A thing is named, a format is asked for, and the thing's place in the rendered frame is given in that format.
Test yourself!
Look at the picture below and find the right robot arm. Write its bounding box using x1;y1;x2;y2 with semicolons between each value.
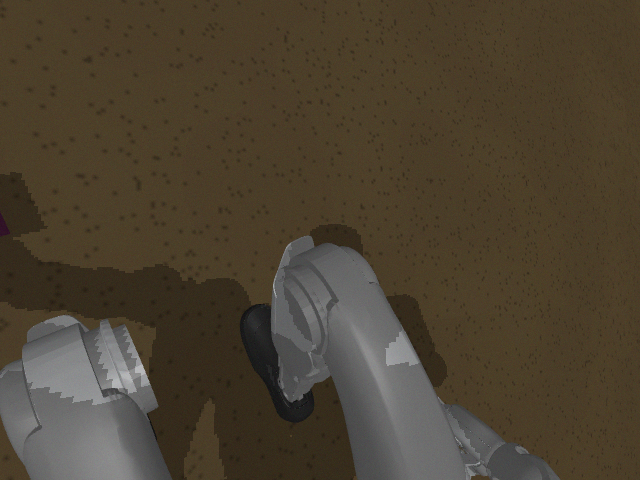
486;442;561;480

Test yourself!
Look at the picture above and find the right robot foot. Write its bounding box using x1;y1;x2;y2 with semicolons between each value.
240;304;314;423

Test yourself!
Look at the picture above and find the right robot hand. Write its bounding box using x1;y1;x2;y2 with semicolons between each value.
438;397;506;480

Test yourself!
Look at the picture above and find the carton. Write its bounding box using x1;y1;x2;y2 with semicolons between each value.
0;212;10;237

